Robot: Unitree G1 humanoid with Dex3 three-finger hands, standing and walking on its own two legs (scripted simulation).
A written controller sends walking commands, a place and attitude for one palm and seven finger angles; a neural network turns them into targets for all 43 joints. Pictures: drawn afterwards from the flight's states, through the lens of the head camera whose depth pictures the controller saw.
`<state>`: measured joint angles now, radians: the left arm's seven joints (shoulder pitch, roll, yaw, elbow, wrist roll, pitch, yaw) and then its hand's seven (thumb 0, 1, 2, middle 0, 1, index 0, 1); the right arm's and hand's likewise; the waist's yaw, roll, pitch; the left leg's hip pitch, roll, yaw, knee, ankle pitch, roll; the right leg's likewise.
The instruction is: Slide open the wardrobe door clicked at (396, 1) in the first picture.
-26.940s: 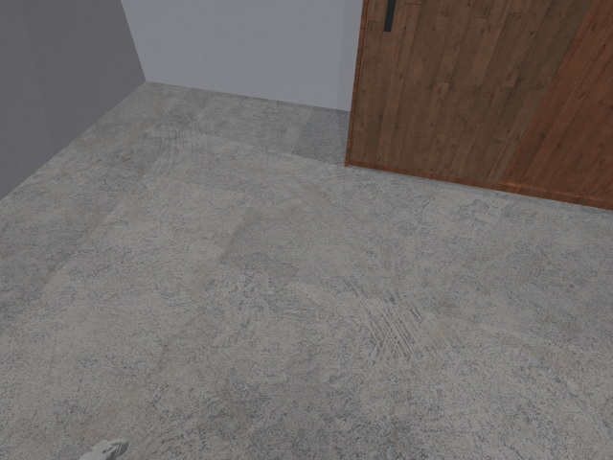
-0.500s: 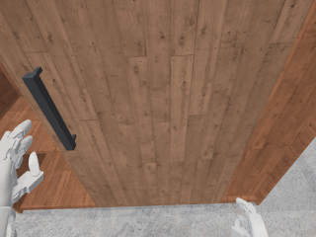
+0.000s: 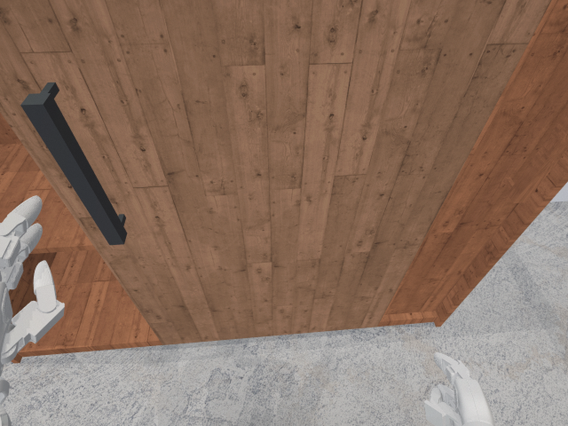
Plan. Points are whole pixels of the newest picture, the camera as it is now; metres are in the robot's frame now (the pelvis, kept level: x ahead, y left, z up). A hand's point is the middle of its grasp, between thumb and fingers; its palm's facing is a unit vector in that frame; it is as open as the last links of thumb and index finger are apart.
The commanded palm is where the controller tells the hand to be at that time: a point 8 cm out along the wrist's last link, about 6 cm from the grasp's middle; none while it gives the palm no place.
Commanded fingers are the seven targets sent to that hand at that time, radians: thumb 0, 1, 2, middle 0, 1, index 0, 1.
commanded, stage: step back with the hand held close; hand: left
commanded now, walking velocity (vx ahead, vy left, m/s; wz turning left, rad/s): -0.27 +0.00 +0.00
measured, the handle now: (89, 174) +0.45 +0.35 +0.09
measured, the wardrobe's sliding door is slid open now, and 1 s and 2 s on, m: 0.49 0.49 0.49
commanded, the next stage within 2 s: stop stepping back and stand still in 0.96 s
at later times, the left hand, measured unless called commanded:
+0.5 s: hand out of the picture +0.11 +0.33 +0.16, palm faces +0.44 -0.77 -0.47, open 7.5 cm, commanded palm +0.05 +0.36 +0.18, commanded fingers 0.00 0.90 0.90 -0.20 -0.30 -0.20 -0.30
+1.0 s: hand out of the picture +0.06 +0.36 +0.18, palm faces +0.38 -0.85 -0.37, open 7.5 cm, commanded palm +0.00 +0.39 +0.18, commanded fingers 0.00 0.90 0.90 -0.20 -0.30 -0.20 -0.30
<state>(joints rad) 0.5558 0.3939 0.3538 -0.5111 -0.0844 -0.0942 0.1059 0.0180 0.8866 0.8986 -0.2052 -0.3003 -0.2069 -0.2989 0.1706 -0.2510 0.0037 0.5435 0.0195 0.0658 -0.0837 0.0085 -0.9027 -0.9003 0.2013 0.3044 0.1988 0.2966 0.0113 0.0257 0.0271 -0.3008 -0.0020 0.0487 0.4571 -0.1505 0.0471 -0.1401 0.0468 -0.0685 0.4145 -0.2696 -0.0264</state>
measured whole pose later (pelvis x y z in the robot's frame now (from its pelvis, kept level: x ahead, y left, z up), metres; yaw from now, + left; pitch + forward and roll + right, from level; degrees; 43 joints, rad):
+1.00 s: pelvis -0.14 +0.09 +0.00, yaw -1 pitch +5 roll -8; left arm 0.53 0.47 0.43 -0.64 -0.07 -0.23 0.11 0.02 0.89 0.90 -0.21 -0.30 -0.21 -0.30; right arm 0.21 -0.15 0.00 0.61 -0.02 -0.12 -0.03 0.01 -0.90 -0.90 0.20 0.30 0.20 0.30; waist 0.03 -0.01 -0.06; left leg -0.43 0.03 0.06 0.19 0.12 0.03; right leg -0.15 0.11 -0.06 0.67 -0.56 -0.04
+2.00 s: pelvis -0.39 +0.25 +0.00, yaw +2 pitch -1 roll +0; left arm 0.49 0.38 0.46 -0.43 -0.04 -0.19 0.16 0.01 0.88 0.90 -0.21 -0.30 -0.21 -0.30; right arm 0.25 -0.21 -0.02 0.70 -0.01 -0.06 -0.08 0.01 -0.90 -0.90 0.20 0.30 0.20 0.30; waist 0.06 -0.02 -0.10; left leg -0.52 0.06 0.03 1.01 -0.35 0.02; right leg -0.22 -0.01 -0.07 0.51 -0.33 -0.07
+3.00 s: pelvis -0.34 +0.31 +0.00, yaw +3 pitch -1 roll +0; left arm 0.25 0.21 0.01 1.04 0.02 0.02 0.02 0.00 0.92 0.90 -0.20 -0.30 -0.20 -0.30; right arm 0.24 -0.19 0.00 1.02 -0.03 0.02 -0.02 0.00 -0.92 -0.90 0.20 0.30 0.20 0.30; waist -0.01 0.02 0.03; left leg -0.19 0.02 0.15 0.46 -0.26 0.04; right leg -0.17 -0.09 -0.10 0.44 -0.25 0.05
